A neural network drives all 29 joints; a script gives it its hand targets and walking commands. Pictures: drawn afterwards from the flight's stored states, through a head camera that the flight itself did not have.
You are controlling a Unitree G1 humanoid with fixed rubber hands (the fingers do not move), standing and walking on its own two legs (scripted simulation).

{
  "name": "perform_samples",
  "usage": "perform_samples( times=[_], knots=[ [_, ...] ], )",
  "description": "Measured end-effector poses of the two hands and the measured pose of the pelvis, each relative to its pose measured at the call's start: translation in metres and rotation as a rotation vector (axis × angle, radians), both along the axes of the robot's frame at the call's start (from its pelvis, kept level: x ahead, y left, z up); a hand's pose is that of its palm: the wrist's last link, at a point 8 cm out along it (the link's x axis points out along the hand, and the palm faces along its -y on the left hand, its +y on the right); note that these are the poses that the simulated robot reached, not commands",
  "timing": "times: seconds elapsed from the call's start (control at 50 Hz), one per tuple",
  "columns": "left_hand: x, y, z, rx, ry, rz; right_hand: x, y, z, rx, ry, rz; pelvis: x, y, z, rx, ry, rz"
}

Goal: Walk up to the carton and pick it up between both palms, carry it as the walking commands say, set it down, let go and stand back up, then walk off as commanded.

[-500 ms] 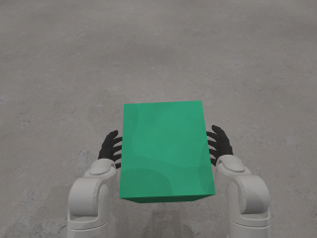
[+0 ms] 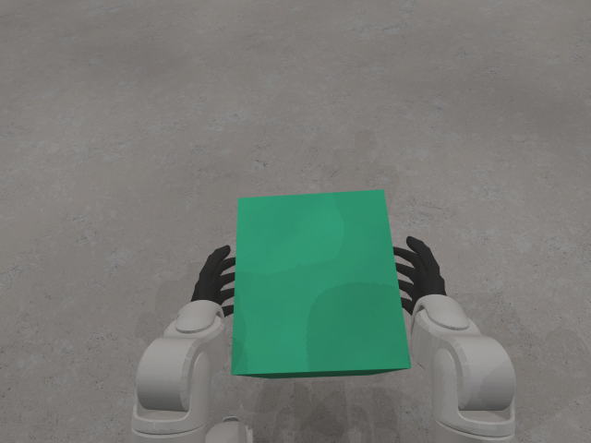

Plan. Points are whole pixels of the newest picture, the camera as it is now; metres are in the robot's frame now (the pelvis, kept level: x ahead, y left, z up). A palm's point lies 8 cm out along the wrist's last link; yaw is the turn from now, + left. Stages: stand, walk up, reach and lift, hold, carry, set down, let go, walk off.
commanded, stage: carry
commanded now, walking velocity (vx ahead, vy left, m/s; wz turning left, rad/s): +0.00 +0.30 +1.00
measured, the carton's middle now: (316, 302) +0.30 -0.03 +0.01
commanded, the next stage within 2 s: none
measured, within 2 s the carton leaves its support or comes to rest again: neither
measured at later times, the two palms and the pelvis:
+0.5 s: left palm out of the picture +0.22 +0.44 +0.04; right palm (147, 287) +0.33 +0.21 +0.03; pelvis +0.04 +0.22 -0.02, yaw +25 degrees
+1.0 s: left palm out of the picture +0.16 +0.60 +0.07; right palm out of the picture +0.29 +0.38 +0.07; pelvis +0.00 +0.37 -0.01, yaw +30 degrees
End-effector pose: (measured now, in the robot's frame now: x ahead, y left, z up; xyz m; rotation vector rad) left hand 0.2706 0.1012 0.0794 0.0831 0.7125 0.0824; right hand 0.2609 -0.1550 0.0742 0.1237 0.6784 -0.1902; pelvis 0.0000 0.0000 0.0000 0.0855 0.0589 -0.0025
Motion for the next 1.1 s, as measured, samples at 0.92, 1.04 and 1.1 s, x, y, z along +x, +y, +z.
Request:
perform_samples(
  times=[0.92,1.04,1.1],
  knots=[
    [-0.113,0.498,-0.014,-0.049,0.036,0.618,0.034,0.538,-0.007,-0.084,0.036,0.639,0.003,0.357,-0.013,-0.087,-0.047,0.517],
    [-0.114,0.507,-0.006,-0.032,0.046,0.576,0.023,0.540,-0.004,-0.075,0.045,0.604,-0.002,0.375,-0.007,-0.094,-0.057,0.533],
    [-0.116,0.511,-0.001,-0.047,0.027,0.565,0.018,0.543,0.006,-0.094,0.026,0.593,-0.004,0.381,-0.005,-0.090,-0.057,0.535]
  ],
)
